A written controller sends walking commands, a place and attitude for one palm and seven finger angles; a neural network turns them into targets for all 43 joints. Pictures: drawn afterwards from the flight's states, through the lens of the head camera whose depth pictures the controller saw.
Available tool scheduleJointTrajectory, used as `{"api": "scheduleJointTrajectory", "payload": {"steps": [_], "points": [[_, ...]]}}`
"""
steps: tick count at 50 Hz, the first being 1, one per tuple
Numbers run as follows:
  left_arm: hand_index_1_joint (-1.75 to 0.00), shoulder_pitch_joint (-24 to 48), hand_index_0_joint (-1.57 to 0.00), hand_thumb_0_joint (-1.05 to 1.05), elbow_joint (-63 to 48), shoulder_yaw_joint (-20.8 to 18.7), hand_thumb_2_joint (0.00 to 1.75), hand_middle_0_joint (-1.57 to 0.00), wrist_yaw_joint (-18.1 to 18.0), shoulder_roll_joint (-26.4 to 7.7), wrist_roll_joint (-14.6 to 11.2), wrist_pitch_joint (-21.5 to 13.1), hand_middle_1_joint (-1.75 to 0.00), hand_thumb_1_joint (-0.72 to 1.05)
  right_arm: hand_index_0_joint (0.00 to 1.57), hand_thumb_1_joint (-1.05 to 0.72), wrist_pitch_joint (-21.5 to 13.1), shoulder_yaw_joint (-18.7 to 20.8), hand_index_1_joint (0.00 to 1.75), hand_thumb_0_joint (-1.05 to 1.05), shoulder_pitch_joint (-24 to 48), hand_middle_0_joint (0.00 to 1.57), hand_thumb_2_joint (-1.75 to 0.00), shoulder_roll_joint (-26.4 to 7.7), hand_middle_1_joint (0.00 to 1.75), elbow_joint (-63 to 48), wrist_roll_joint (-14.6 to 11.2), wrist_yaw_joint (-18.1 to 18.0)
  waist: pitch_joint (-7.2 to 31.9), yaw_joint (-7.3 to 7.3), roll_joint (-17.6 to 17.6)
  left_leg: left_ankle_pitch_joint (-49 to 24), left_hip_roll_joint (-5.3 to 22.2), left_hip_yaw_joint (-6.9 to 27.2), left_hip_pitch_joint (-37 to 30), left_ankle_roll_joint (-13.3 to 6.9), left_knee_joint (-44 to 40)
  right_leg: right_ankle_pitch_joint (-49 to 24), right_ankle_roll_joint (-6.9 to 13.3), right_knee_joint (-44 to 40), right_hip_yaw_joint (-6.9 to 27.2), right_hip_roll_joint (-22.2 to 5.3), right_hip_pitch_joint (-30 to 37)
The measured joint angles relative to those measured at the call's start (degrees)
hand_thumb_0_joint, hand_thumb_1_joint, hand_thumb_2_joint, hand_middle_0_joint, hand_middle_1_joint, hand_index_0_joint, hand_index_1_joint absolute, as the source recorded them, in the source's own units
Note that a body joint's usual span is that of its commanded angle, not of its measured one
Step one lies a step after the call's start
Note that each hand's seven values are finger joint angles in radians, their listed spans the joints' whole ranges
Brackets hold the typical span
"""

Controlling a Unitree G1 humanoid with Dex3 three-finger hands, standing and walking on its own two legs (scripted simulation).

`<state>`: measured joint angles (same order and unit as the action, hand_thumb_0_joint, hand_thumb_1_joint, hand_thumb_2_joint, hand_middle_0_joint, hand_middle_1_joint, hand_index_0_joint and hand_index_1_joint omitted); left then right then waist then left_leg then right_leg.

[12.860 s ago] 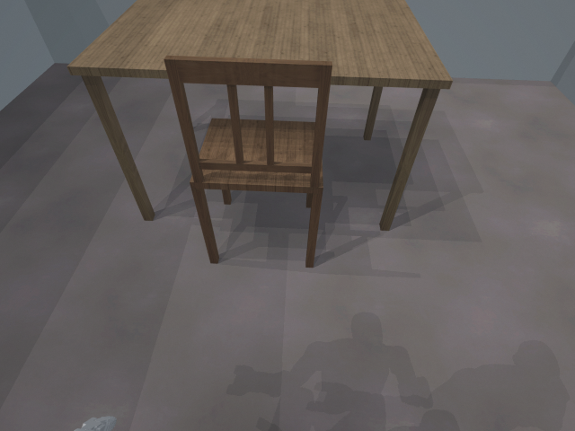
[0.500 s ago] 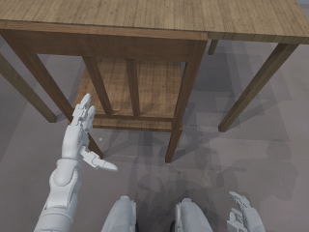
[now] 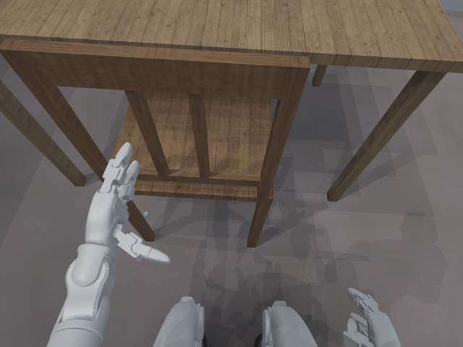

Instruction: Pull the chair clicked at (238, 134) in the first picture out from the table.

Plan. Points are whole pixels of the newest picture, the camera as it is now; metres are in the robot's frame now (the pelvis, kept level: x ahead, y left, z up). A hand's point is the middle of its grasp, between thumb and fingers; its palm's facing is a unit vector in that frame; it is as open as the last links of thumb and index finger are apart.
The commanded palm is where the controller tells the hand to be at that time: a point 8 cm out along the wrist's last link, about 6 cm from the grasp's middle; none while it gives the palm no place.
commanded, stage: aim the fingers beside a spindle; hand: left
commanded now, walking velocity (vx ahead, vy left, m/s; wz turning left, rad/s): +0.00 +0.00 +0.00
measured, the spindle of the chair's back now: (151, 137) +0.48 +0.17 +0.02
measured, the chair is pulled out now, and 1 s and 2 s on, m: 0.00 0.00 0.00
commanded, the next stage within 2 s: none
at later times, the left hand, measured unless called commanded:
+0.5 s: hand (152, 218) +0.33 +0.14 +0.00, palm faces -0.07 -1.00 -0.01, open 16.9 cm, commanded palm +0.32 +0.20 +0.02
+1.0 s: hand (137, 206) +0.33 +0.16 +0.04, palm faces -0.01 -1.00 -0.08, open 16.9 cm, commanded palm +0.31 +0.20 +0.01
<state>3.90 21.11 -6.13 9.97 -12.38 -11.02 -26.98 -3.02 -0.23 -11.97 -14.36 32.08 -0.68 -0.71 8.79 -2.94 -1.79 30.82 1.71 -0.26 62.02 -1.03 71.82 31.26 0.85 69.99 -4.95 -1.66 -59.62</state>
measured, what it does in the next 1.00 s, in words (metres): stands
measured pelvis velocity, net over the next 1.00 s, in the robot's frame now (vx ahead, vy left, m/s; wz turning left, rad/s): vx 0.00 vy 0.00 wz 0.00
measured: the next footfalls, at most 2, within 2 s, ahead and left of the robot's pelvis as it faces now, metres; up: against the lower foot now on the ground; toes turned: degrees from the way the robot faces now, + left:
none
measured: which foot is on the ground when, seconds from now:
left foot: down 0.00-1.00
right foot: down 0.00-1.00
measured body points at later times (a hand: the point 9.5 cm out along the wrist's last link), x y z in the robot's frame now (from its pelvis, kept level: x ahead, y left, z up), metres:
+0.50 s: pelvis -0.01 +0.01 -0.01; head +0.11 +0.02 +0.43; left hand +0.33 +0.20 +0.00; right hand +0.15 -0.24 -0.11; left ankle +0.03 +0.11 -0.63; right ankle +0.02 -0.12 -0.63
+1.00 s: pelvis +0.00 +0.00 +0.00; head +0.10 +0.01 +0.44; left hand +0.33 +0.22 +0.04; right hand +0.15 -0.24 -0.11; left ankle +0.03 +0.11 -0.63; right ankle +0.02 -0.12 -0.63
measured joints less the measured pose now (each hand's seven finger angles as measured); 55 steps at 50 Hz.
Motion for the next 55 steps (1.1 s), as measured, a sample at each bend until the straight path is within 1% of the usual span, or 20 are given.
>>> {"api": "scheduleJointTrajectory", "payload": {"steps": [5,9,14,18,23,26,29,31,33,36,38,40,42,44,46,48,49,51,53,55], "points": [[-0.08,1.13,-0.06,-0.02,3.04,-0.11,0.3,-0.06,-0.2,0.69,0.67,0.79,-0.08,-0.5,0.2,-0.9,0.17,-0.25,0.3,0.0,0.57,0.2,-0.9,0.19,0.3,-0.41,0.09,0.09,0.04,-0.38,0.41,0.23,-0.02,-0.17,0.86,-0.16,0.82,0.19,-0.11,0.83,0.19,-0.05,-0.92],[-0.08,0.81,-0.06,-0.02,1.15,-0.93,0.3,-0.06,-1.02,0.31,1.14,0.25,-0.08,-0.5,0.2,-0.9,-0.06,-0.09,0.3,0.0,0.95,0.2,-0.9,0.53,0.3,-0.85,0.39,-0.07,-0.76,-0.6,0.7,0.4,0.12,-0.2,1.4,-0.24,1.5,0.19,-0.15,1.33,0.24,0.07,-1.42],[-0.08,0.29,-0.06,-0.02,-2.55,-0.19,0.3,-0.06,-1.49,-0.24,0.61,-0.61,-0.08,-0.5,0.2,-0.9,-0.22,0.0,0.3,0.01,0.59,0.2,-0.9,0.48,0.3,-0.37,0.44,0.15,-0.66,-0.03,0.05,0.18,-0.08,-0.16,0.86,-0.45,1.01,-0.11,-0.41,0.61,0.2,-0.09,-0.7],[-0.08,1.78,-0.06,-0.02,0.73,1.29,0.3,-0.06,-0.87,0.51,0.67,0.9,-0.08,-0.5,0.2,-0.9,0.41,-0.44,0.3,0.01,0.25,0.2,-0.9,0.2,0.3,-0.16,0.05,0.4,0.31,0.2,-0.42,-0.01,-0.36,-0.23,0.8,-0.71,0.67,-0.25,-0.68,0.25,0.26,-0.35,-0.55],[-0.08,2.65,-0.06,-0.01,4.34,1.12,0.3,-0.06,-1.45,1.52,1.65,2.63,-0.08,-0.5,0.2,-0.9,0.92,-0.75,0.3,0.0,0.47,0.2,-0.9,0.51,0.3,-1.04,0.11,0.24,-0.05,-0.61,0.45,0.16,-0.25,-0.57,1.78,-0.82,1.42,-0.14,-0.71,1.17,0.63,-0.28,-1.77],[-0.08,0.85,-0.06,-0.02,0.15,0.59,0.3,-0.06,-2.95,1.2,2.08,1.36,-0.08,-0.5,0.2,-0.9,0.63,-0.32,0.3,0.01,0.41,0.2,-0.9,0.85,0.3,-1.42,0.53,0.09,-0.81,-0.88,0.7,0.33,-0.04,-0.6,1.77,-0.74,1.71,-0.12,-0.64,1.32,0.68,-0.08,-1.78],[-0.08,0.03,-0.06,-0.02,-3.5,0.49,0.3,-0.06,-4.09,0.31,2.17,-0.71,-0.08,-0.5,0.2,-0.9,0.38,-0.12,0.3,0.01,0.09,0.2,-0.9,0.78,0.3,-0.87,0.76,0.2,-0.83,-0.5,0.38,0.27,-0.07,-0.49,1.19,-0.72,1.33,-0.21,-0.67,0.83,0.57,-0.07,-1.1],[-0.08,0.84,-0.06,-0.02,-3.36,0.63,0.3,-0.06,-4.01,-0.15,1.96,-1.18,-0.08,-0.5,0.2,-0.9,0.54,-0.21,0.3,0.0,-0.08,0.2,-0.9,0.56,0.3,-0.23,0.68,0.39,-0.39,-0.11,0.01,0.18,-0.19,-0.35,0.87,-0.76,1.02,-0.25,-0.73,0.46,0.42,-0.17,-0.66],[-0.08,2.15,-0.06,-0.02,-1.04,0.88,0.3,-0.06,-3.25,-0.21,1.67,-0.5,-0.08,-0.5,0.2,-0.9,0.98,-0.43,0.3,0.01,-0.19,0.2,-0.9,0.3,0.3,0.14,0.37,0.6,0.17,0.12,-0.31,0.1,-0.32,-0.26,0.72,-0.8,0.77,-0.28,-0.77,0.2,0.32,-0.27,-0.42],[-0.08,3.47,-0.06,-0.01,3.73,1.56,0.3,-0.06,-1.79,0.53,1.25,2.18,-0.08,-0.5,0.2,-0.9,1.73,-0.77,0.3,0.01,-0.2,0.2,-0.9,0.07,0.3,-0.17,-0.24,0.82,0.55,-0.02,-0.33,0.01,-0.48,-0.31,0.76,-0.85,0.6,-0.25,-0.79,0.17,0.37,-0.42,-0.51],[-0.08,2.85,-0.06,-0.01,5.05,2.07,0.3,-0.06,-1.36,1.31,1.26,3.61,-0.08,-0.5,0.2,-0.9,1.94,-0.76,0.3,0.01,-0.13,0.2,-0.9,0.15,0.3,-0.85,-0.35,0.75,0.42,-0.38,-0.06,0.04,-0.43,-0.45,0.94,-0.85,0.65,-0.22,-0.76,0.34,0.52,-0.38,-0.82],[-0.08,1.06,-0.06,-0.02,3.49,2.56,0.3,-0.06,-1.82,1.97,1.59,3.89,-0.08,-0.5,0.2,-0.9,1.69,-0.5,0.3,0.01,-0.01,0.2,-0.9,0.36,0.3,-1.48,-0.09,0.52,0.01,-0.75,0.2,0.14,-0.29,-0.56,1.07,-0.8,0.8,-0.19,-0.72,0.51,0.64,-0.25,-1.05],[-0.08,-1.3,-0.06,-0.02,-0.41,2.75,0.3,-0.06,-3.0,2.28,2.01,2.58,-0.08,-0.5,0.2,-0.9,1.19,-0.12,0.3,0.01,0.11,0.2,-0.9,0.69,0.3,-1.75,0.3,0.27,-0.55,-0.86,0.48,0.24,-0.1,-0.72,0.74,-0.71,0.78,-0.18,-0.65,0.52,0.82,-0.07,-0.87],[-0.08,-3.05,-0.06,-0.02,-4.4,2.4,0.3,-0.06,-4.41,1.9,2.44,0.3,-0.08,-0.5,0.2,-0.9,0.8,0.07,0.3,0.01,0.1,0.2,-0.9,0.96,0.3,-1.56,0.69,0.1,-0.67,-0.69,0.7,0.26,0.02,-0.85,0.26,-0.6,0.54,-0.19,-0.58,0.39,0.96,0.06,-0.53],[-0.08,-2.79,-0.06,-0.02,-5.86,1.51,0.3,-0.06,-5.35,1.02,2.71,-1.91,-0.08,-0.5,0.2,-0.9,0.66,0.05,0.3,0.0,0.1,0.2,-0.9,0.99,0.3,-0.96,0.87,0.15,-0.49,-0.33,0.64,0.21,-0.02,-0.69,-0.12,-0.5,0.36,-0.15,-0.51,0.24,0.8,0.04,-0.08],[-0.08,-0.87,-0.06,-0.02,-4.24,0.38,0.3,-0.06,-5.28,0.05,2.63,-2.85,-0.08,-0.5,0.2,-0.9,0.81,-0.17,0.3,0.0,0.2,0.2,-0.9,0.77,0.3,-0.26,0.81,0.41,0.0,0.03,0.3,0.17,-0.12,-0.31,-0.05,-0.41,0.45,-0.06,-0.42,0.25,0.43,-0.04,0.06],[-0.08,0.36,-0.06,-0.02,-2.46,-0.07,0.3,-0.06,-4.8,-0.36,2.44,-2.62,-0.08,-0.5,0.2,-0.9,0.99,-0.33,0.3,0.0,0.28,0.2,-0.9,0.6,0.3,-0.01,0.65,0.58,0.24,0.15,0.12,0.16,-0.17,-0.13,0.1,-0.37,0.56,-0.01,-0.37,0.32,0.24,-0.09,0.0],[-0.08,2.69,-0.06,-0.01,1.83,-0.28,0.3,-0.06,-3.22,-0.8,1.71,-0.78,-0.08,-0.5,0.2,-0.9,1.49,-0.65,0.3,0.0,0.41,0.2,-0.9,0.24,0.3,0.06,0.08,0.81,0.53,0.27,-0.13,0.12,-0.31,0.14,0.52,-0.32,0.81,0.08,-0.28,0.57,-0.02,-0.22,-0.28],[-0.08,4.02,-0.06,-0.01,5.43,0.54,0.3,-0.06,-1.44,-0.52,0.83,1.84,-0.08,-0.5,0.2,-0.9,1.78,-0.78,0.3,0.0,0.49,0.2,-0.9,-0.07,0.3,-0.33,-0.5,0.81,0.39,0.18,-0.29,0.07,-0.42,0.3,0.9,-0.32,1.02,0.13,-0.23,0.78,-0.18,-0.33,-0.57],[-0.08,3.49,-0.06,-0.01,6.29,1.78,0.3,-0.06,-0.2,0.42,0.45,3.8,-0.08,-0.5,0.2,-0.9,1.69,-0.65,0.3,0.0,0.54,0.2,-0.9,-0.14,0.3,-0.96,-0.63,0.61,0.08,-0.14,-0.27,0.06,-0.4,0.28,1.3,-0.34,1.16,0.1,-0.22,0.92,-0.15,-0.31,-0.99]]}}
